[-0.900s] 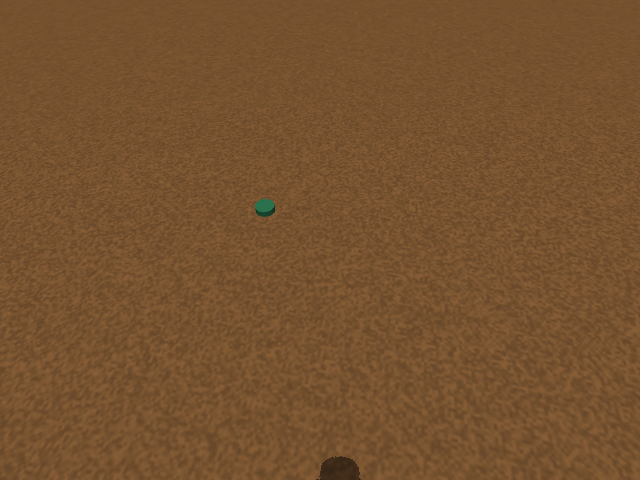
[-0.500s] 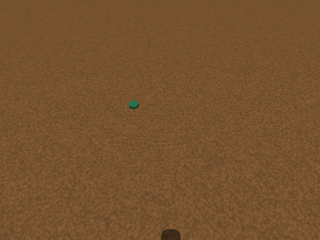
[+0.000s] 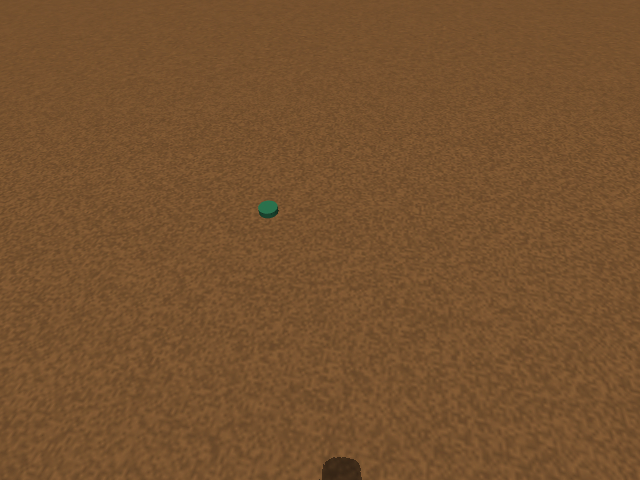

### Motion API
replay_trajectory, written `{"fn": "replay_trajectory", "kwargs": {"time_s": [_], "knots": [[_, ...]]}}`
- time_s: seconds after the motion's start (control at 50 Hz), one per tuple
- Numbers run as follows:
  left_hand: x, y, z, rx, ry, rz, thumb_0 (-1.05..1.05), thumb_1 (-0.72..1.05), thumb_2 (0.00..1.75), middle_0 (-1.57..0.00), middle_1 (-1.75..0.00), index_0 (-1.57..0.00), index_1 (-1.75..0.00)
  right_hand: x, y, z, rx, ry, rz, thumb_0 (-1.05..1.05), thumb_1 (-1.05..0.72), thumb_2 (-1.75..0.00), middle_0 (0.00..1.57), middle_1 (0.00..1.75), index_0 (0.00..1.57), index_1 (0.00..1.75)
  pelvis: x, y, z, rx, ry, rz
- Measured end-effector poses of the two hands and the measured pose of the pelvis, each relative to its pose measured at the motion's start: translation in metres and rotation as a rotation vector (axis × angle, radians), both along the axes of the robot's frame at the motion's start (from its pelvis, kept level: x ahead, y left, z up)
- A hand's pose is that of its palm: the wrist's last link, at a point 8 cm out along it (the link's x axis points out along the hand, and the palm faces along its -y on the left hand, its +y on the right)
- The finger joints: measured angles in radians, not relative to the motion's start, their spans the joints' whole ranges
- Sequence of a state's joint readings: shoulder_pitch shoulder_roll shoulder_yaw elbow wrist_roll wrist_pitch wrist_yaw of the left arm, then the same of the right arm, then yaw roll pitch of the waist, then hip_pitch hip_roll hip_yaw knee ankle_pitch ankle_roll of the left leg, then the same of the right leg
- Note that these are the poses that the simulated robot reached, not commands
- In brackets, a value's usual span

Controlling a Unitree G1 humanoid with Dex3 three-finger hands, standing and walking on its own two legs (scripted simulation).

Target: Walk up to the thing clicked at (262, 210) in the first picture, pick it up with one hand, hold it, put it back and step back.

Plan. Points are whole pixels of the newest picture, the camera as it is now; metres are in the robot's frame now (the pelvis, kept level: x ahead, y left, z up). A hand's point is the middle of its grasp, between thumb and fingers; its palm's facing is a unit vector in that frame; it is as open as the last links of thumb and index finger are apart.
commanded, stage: stand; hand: left
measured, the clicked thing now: (268, 209) +1.39 +0.29 -0.77
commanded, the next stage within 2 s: walk up in 0.22 s
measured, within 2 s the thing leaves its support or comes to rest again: neither
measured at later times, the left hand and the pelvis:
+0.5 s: hand out of the picture +0.05 +0.32 -0.16, palm faces +0.07 -0.93 -0.36, open 7.3 cm; pelvis +0.05 +0.04 -0.01, yaw +3 degrees
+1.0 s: hand (129, 363) +0.35 +0.35 -0.15, palm faces -0.08 -0.93 -0.35, open 7.3 cm; pelvis +0.25 +0.07 -0.01, yaw +0 degrees
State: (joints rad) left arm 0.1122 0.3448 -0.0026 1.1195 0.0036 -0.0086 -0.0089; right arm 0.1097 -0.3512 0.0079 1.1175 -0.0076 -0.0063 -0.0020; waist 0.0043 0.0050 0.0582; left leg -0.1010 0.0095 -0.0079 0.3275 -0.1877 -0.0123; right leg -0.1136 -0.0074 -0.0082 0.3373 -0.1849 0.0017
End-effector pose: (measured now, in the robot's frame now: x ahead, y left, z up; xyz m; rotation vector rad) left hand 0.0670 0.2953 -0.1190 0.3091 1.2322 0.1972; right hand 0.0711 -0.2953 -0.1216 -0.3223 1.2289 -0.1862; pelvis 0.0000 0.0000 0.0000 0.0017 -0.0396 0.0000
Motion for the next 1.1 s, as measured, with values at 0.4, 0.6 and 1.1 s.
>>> {"fn": "replay_trajectory", "kwargs": {"time_s": [0.4, 0.6, 1.1], "knots": [[-0.01, 0.032, 0.006, 0.013, -0.067, 0.057, 0.01, 0.91, 0.89, -0.2, -0.3, -0.21, -0.3, 0.021, -0.012, 0.006, -0.035, 0.003, 0.047, 0.01, -0.9, -0.9, 0.21, 0.3, 0.2, 0.3, 0.02, 0.012, -0.006, -0.013, 0.008, 0.039], [0.001, 0.113, -0.025, 0.036, 0.073, 0.093, 0.01, 0.91, 0.89, -0.2, -0.3, -0.21, -0.3, 0.1, 0.026, 0.02, -0.115, -0.122, 0.079, 0.01, -0.91, -0.9, 0.21, 0.3, 0.2, 0.3, 0.082, 0.067, -0.028, -0.008, -0.014, 0.043], [0.365, 0.071, 0.007, 0.035, -0.16, -0.117, 0.01, 0.91, 0.89, -0.2, -0.3, -0.21, -0.3, 0.236, 0.026, -0.023, -0.019, 0.046, -0.051, 0.01, -0.9, -0.9, 0.21, 0.3, 0.2, 0.3, 0.315, 0.051, -0.031, -0.017, 0.012, 0.01]]}}
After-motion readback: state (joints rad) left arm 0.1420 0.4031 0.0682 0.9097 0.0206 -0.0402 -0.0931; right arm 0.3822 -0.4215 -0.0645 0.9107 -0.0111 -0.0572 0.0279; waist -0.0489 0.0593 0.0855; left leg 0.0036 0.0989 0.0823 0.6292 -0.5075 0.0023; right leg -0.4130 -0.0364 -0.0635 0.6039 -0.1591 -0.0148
